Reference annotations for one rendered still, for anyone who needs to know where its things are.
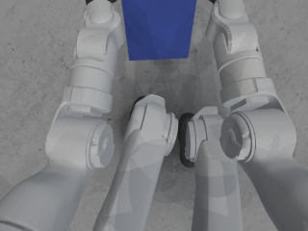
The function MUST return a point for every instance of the left robot thigh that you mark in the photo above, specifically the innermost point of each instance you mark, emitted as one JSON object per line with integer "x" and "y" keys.
{"x": 127, "y": 204}

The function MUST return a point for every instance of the robot left foot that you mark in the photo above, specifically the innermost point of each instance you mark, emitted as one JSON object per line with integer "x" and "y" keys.
{"x": 141, "y": 97}

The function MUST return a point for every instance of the carton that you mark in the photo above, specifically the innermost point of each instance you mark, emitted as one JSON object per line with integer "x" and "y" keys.
{"x": 158, "y": 29}

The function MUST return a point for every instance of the robot right forearm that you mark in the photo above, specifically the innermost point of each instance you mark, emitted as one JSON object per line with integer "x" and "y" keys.
{"x": 244, "y": 83}

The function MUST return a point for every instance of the left robot upper arm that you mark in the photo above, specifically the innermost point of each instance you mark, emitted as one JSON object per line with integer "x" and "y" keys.
{"x": 48, "y": 200}

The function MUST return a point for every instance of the robot left forearm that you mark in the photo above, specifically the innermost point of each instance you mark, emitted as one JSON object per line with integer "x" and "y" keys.
{"x": 93, "y": 65}

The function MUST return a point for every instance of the right robot upper arm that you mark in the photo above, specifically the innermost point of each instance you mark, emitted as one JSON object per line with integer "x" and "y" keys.
{"x": 263, "y": 141}

